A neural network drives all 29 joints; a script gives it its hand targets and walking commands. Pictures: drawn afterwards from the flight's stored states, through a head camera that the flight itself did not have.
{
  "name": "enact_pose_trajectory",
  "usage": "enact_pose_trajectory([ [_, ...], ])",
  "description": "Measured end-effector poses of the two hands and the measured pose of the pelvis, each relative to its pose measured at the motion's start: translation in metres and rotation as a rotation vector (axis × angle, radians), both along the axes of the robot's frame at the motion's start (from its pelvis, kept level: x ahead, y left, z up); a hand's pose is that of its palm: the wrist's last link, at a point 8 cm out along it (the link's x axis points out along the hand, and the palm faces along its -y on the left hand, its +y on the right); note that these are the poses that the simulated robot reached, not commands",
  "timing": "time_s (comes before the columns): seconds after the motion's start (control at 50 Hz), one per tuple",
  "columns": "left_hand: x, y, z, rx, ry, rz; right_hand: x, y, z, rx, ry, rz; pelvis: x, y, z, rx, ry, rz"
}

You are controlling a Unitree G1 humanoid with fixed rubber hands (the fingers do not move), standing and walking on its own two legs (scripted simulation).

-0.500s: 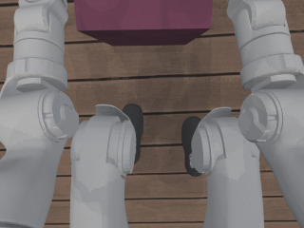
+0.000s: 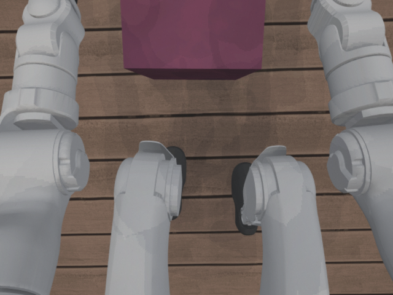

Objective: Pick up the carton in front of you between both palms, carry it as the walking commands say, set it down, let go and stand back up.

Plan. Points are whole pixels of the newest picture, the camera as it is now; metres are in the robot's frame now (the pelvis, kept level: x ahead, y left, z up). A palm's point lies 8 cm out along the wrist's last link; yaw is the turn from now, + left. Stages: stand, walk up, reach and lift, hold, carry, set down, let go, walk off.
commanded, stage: set down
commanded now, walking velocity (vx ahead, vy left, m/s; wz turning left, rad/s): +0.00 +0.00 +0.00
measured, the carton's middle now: (194, 22) +0.55 +0.07 -0.26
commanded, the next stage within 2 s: let go in 0.82 s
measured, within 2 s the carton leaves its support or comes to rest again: neither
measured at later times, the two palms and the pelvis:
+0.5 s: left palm out of the picture +0.54 +0.26 +0.03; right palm out of the picture +0.58 -0.13 +0.03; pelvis +0.02 +0.01 +0.13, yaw +0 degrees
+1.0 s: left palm out of the picture +0.52 +0.26 +0.16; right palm out of the picture +0.55 -0.14 +0.16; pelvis +0.05 +0.01 +0.27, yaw +1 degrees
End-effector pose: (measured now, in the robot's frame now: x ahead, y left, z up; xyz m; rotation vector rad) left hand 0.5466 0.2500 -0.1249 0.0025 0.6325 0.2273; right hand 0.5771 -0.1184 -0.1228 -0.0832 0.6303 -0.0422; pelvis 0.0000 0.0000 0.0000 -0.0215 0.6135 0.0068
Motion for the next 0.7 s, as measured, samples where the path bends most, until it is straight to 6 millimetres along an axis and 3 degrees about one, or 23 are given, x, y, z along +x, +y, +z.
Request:
enact_pose_trajectory([
  [0.16,-0.004,0.001,0.061,0.0,0.021,-0.001,-0.002,-0.004,0.061,-0.004,0.023,-0.02,0.003,0.002,0.046,-0.011,0.104,0.008],
  [0.44,-0.001,0.011,0.134,0.012,0.005,-0.01,0.001,-0.012,0.132,-0.012,-0.001,-0.02,0.012,0.005,0.115,-0.017,0.193,0.012],
  [0.7,-0.004,0.014,0.22,0.002,0.003,-0.018,-0.001,-0.015,0.219,-0.005,0.001,-0.014,0.027,0.007,0.193,-0.015,0.203,0.02],
])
